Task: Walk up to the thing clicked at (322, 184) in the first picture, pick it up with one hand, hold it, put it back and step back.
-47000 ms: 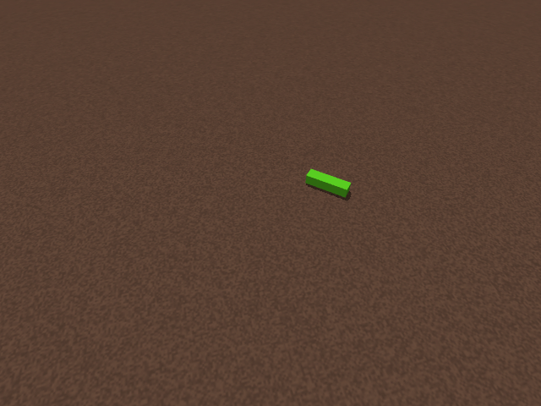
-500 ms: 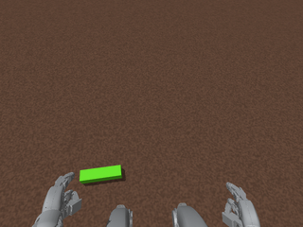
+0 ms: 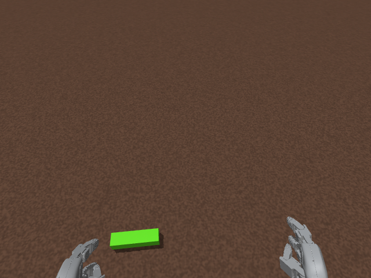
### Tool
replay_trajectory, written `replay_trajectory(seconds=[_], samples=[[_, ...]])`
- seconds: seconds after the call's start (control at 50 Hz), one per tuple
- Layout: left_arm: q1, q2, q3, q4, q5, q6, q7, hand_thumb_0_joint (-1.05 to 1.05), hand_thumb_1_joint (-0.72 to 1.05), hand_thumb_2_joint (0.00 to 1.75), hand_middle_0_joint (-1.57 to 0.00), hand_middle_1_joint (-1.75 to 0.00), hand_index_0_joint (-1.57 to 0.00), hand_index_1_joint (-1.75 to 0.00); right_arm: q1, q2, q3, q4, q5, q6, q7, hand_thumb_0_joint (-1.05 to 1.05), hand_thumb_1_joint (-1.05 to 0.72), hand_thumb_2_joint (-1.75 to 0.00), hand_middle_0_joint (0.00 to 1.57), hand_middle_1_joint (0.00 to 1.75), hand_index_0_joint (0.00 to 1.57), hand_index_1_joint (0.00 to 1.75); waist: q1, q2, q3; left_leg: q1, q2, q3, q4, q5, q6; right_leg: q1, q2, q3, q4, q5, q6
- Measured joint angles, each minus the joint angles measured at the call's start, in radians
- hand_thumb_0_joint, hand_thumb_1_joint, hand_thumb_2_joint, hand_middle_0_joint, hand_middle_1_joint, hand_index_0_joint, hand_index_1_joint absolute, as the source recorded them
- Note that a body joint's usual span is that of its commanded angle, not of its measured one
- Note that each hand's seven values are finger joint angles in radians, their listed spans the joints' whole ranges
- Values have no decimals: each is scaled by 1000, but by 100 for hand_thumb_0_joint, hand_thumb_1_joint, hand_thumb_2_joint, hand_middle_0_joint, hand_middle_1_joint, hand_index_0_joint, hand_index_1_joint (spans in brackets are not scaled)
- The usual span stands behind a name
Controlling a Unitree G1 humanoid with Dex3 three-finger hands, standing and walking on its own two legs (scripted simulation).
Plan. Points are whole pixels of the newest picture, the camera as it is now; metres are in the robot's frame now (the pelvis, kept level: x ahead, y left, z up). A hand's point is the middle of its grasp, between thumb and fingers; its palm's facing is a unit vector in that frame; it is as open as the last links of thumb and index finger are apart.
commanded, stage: home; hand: left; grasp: from above
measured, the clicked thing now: (135, 238) +0.45 +0.25 -0.69
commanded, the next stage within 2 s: stand in 1.76 s
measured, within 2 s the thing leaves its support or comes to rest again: neither
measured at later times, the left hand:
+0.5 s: hand (102, 276) +0.17 +0.18 -0.04, palm faces +0.05 -0.98 -0.20, open 7.4 cm
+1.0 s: hand (101, 276) +0.17 +0.18 -0.04, palm faces +0.04 -0.98 -0.20, open 7.4 cm
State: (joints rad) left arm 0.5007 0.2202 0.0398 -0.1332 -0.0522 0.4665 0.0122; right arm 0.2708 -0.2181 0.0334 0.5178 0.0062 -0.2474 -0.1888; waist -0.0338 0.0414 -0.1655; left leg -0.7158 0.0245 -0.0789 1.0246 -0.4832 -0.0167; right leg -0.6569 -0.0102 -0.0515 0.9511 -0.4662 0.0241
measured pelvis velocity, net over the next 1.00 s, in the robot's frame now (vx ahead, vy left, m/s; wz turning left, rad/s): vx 0.00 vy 0.00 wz -0.01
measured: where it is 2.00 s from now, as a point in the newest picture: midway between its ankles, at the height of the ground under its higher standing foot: outside the picture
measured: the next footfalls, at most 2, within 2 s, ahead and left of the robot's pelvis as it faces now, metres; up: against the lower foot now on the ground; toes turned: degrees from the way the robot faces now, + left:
none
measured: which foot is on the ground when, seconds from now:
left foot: down 0.00-1.00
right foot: down 0.00-1.00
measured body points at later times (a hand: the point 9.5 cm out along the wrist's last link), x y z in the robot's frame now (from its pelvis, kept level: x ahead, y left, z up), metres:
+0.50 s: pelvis +0.00 +0.00 +0.00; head +0.02 +0.01 +0.45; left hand +0.16 +0.23 -0.03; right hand +0.16 -0.24 -0.06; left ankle +0.02 +0.12 -0.68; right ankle +0.01 -0.14 -0.68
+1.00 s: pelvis +0.00 +0.00 +0.00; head +0.02 +0.01 +0.45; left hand +0.16 +0.24 -0.03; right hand +0.16 -0.24 -0.06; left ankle +0.02 +0.12 -0.68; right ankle +0.01 -0.14 -0.68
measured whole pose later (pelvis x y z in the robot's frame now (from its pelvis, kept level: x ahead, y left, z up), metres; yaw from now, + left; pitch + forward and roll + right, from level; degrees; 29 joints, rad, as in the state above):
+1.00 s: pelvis +0.00 +0.00 +0.00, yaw +0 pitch +10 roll -3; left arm 0.50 0.23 0.03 -0.14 -0.05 0.45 0.02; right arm 0.29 -0.21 0.04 0.54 0.00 -0.25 -0.19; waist -0.03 0.04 -0.16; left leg -0.71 0.03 -0.07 1.03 -0.49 -0.01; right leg -0.65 -0.01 -0.04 0.95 -0.47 0.03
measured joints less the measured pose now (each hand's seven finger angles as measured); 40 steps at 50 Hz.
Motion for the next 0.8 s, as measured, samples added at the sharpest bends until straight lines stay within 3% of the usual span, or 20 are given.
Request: replay_trajectory(seconds=[0.8], samples=[[0, 5, -7, -5, 3, -12, 6, 1, 91, 90, -20, -29, -20, -30, 18, 5, 1, 23, -3, -1, 3, 1, -90, -90, 20, 30, 20, 29, -2, 1, 5, 8, 3, 7, 2, -6, 6, 9, 3, 8, -5, 1, 6]])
